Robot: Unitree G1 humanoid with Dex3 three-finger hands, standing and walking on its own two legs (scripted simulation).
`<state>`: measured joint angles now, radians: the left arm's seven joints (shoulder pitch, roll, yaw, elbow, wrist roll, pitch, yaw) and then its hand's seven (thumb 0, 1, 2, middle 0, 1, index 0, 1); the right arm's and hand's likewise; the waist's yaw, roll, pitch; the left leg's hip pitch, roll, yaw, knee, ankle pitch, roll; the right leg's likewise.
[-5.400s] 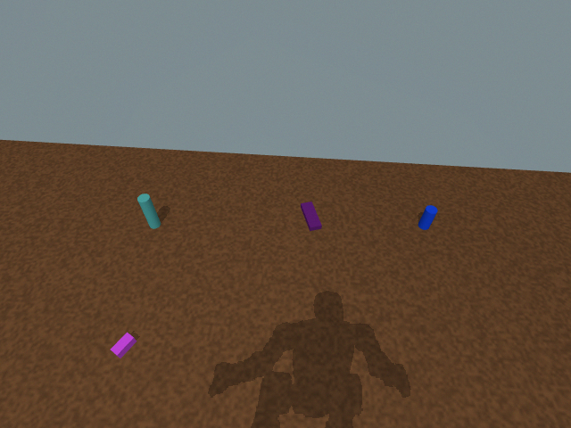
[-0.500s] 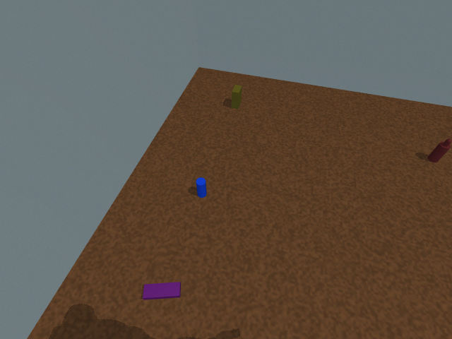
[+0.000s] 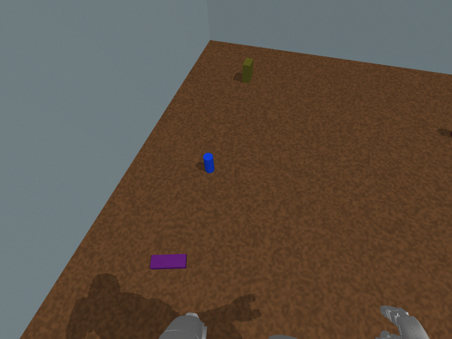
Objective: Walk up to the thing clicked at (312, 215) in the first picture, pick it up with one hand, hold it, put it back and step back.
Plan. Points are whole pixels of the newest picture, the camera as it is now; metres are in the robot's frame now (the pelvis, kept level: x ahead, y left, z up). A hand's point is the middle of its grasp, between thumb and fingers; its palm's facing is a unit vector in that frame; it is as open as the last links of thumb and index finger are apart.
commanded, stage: walk up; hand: left
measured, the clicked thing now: (168, 261) +0.45 +0.30 -0.75
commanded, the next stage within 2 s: none
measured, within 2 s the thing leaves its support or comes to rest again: neither
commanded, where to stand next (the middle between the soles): +0.07 +0.02 m, yaw +2 degrees
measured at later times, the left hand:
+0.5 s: hand out of the picture +0.07 +0.31 -0.15, palm faces +0.08 -0.92 -0.38, open 7.4 cm
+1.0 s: hand out of the picture +0.12 +0.30 -0.14, palm faces +0.06 -0.90 -0.42, open 7.3 cm
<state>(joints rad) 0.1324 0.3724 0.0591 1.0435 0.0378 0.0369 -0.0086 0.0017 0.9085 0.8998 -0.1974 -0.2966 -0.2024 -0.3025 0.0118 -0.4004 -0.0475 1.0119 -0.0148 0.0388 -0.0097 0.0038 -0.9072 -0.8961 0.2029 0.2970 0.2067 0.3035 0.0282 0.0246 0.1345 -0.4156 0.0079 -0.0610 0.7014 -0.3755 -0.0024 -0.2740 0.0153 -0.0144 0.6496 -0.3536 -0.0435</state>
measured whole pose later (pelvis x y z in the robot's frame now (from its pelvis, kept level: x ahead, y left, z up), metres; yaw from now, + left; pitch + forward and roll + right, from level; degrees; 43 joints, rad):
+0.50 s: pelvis +0.05 +0.03 +0.01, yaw +4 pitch -3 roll +1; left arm 0.25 0.42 0.05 0.96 0.00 0.04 0.00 0.01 0.91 0.90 -0.20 -0.30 -0.20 -0.30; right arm 0.17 -0.36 -0.03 0.92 -0.02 -0.05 -0.01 0.00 -0.91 -0.90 0.20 0.30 0.21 0.30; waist 0.02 -0.05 0.10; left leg -0.22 0.01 0.04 0.56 -0.29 0.01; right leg -0.32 0.01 0.07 0.89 -0.54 -0.02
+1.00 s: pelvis +0.01 +0.02 -0.02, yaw +4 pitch -2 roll +2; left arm 0.12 0.38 0.04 0.84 0.03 0.02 0.02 0.00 0.90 0.90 -0.20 -0.30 -0.21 -0.30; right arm 0.22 -0.39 -0.05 0.95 -0.04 0.05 0.01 0.00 -0.91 -0.90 0.20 0.30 0.21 0.30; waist 0.01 -0.01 0.13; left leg -0.24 -0.04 -0.01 0.70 -0.43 0.01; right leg -0.45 -0.08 0.02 0.79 -0.34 0.00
